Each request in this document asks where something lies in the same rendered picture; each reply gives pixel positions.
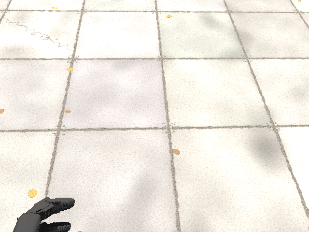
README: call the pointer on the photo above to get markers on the robot left hand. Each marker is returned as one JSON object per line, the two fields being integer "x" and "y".
{"x": 31, "y": 220}

